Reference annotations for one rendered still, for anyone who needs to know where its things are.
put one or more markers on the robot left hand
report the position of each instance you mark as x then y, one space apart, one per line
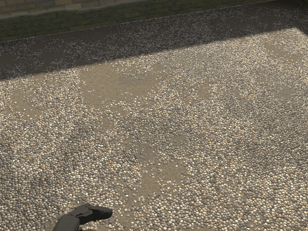
80 216

